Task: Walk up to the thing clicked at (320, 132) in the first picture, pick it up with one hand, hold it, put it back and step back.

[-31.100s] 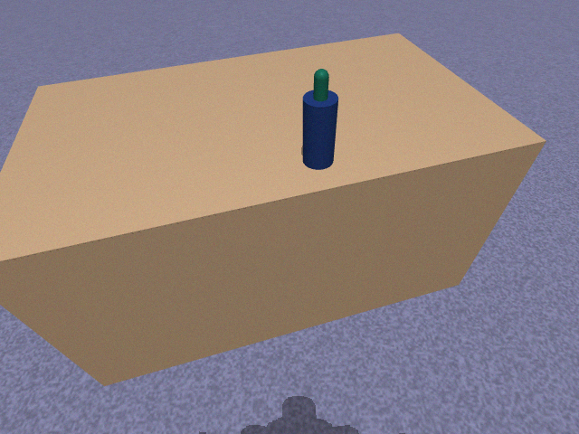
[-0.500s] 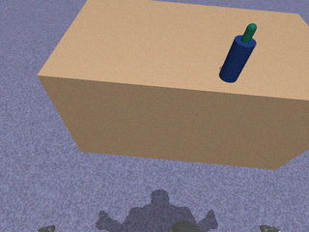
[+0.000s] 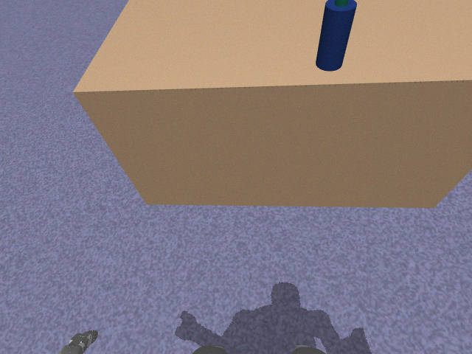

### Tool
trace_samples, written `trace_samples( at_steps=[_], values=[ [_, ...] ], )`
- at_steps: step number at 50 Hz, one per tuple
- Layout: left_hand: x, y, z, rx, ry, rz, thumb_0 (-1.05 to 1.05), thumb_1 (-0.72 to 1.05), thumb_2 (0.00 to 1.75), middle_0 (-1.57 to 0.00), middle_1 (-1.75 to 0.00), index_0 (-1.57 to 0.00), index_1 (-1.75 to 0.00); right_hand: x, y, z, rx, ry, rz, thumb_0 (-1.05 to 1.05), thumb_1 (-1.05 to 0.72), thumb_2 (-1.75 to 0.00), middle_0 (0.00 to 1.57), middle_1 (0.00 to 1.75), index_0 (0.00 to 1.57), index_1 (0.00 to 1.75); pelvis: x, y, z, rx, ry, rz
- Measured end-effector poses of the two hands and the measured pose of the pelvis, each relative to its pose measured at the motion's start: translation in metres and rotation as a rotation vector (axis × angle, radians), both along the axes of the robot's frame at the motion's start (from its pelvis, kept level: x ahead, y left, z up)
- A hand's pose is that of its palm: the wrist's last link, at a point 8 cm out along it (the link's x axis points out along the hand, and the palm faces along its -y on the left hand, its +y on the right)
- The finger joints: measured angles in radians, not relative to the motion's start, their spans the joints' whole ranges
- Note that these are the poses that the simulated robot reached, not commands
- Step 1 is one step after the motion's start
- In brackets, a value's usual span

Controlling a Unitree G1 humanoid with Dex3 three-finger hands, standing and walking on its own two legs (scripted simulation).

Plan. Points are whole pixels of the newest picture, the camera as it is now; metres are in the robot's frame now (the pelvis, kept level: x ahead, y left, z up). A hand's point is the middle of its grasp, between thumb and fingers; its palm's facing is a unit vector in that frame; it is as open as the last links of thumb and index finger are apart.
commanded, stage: step back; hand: right
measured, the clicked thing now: (336, 25) +0.90 -0.24 +0.05
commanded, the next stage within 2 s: stand in 1.54 s
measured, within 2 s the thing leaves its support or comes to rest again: neither
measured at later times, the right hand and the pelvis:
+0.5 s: hand out of the picture -0.04 -0.31 -0.15, palm faces +0.00 +0.92 -0.38, open 7.4 cm; pelvis -0.17 -0.04 -0.01, yaw -3 degrees
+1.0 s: hand out of the picture -0.13 -0.28 -0.14, palm faces -0.04 +0.94 -0.35, open 7.4 cm; pelvis -0.19 -0.02 +0.01, yaw +1 degrees
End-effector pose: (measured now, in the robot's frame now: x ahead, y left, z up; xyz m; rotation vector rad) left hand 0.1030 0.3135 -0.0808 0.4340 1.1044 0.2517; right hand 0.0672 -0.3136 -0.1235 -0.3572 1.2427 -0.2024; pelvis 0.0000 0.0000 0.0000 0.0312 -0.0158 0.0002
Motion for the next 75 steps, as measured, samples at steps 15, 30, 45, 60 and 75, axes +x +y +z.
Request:
trace_samples(
  at_steps=[15,30,45,60,75],
  values=[
    [-0.099,-0.018,-0.028,-0.117,-0.006,0.03,0.0,0.9,0.9,-0.21,-0.3,-0.2,-0.3,-0.08,-0.003,0.029,-0.048,-0.074,0.053,0.01,-0.9,-0.9,0.21,0.3,0.2,0.3,-0.105,-0.01,0.001,-0.039,-0.014,0.001],
    [-0.255,-0.04,-0.008,-0.023,0.112,0.082,0.01,0.9,0.9,-0.21,-0.3,-0.21,-0.3,-0.162,-0.042,0.004,0.023,-0.091,0.008,0.01,-0.9,-0.9,0.2,0.3,0.2,0.3,-0.185,-0.04,0.001,-0.011,-0.019,-0.026],
    [-0.28,-0.004,-0.018,-0.058,0.102,0.118,0.01,0.9,0.9,-0.21,-0.3,-0.2,-0.3,-0.209,-0.005,0.015,0.038,-0.036,0.032,0.01,-0.9,-0.9,0.21,0.3,0.2,0.3,-0.202,-0.016,0.005,-0.016,-0.027,0.032],
    [-0.22,-0.042,-0.015,-0.07,0.01,0.083,0.0,0.9,0.9,-0.21,-0.3,-0.21,-0.3,-0.166,-0.03,0.003,0.03,-0.02,0.023,0.01,-0.9,-0.9,0.2,0.3,0.2,0.3,-0.168,-0.037,0.001,-0.028,-0.033,0.037],
    [-0.178,-0.003,-0.032,-0.088,0.026,0.115,0.0,0.9,0.9,-0.21,-0.3,-0.2,-0.3,-0.122,0.014,0.003,0.024,-0.019,0.055,0.01,-0.9,-0.9,0.2,0.3,0.2,0.3,-0.144,-0.005,-0.004,-0.024,-0.019,0.042]
  ],
)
